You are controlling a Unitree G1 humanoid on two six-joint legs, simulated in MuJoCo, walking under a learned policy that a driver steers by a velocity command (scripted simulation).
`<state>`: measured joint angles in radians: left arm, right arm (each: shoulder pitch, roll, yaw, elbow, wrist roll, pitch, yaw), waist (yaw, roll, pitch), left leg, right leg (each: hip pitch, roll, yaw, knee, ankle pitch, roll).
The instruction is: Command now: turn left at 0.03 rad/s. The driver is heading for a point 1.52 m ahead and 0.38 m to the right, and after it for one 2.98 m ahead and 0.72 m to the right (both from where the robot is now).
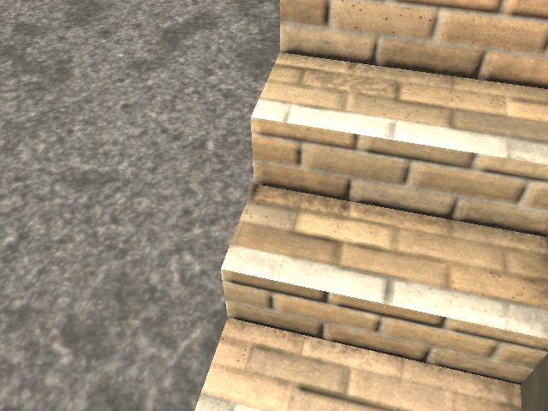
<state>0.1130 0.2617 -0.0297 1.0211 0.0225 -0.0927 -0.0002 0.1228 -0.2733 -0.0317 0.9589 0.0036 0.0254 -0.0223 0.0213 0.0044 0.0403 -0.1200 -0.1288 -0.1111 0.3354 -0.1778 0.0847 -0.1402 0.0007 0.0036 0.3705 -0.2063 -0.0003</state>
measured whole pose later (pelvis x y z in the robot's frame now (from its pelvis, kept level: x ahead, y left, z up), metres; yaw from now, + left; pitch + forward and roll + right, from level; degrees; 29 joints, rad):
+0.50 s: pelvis +0.00 +0.02 +0.00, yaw +0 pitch +0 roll +0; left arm 0.12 0.29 -0.04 1.07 0.03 -0.09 0.01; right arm 0.12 -0.29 -0.02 0.99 0.00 0.03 -0.03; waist 0.03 0.00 0.03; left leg -0.11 -0.15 -0.10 0.30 -0.16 0.11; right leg -0.15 -0.03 0.02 0.37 -0.21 0.03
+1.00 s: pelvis -0.02 -0.02 -0.01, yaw -13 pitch +1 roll +2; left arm 0.13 0.29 0.01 0.91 -0.01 -0.01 0.02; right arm 0.03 -0.31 -0.03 0.80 -0.02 0.07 -0.06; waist 0.02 0.00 0.08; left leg -0.19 -0.05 0.10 0.38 -0.20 0.06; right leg -0.34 -0.07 -0.04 0.78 -0.44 0.11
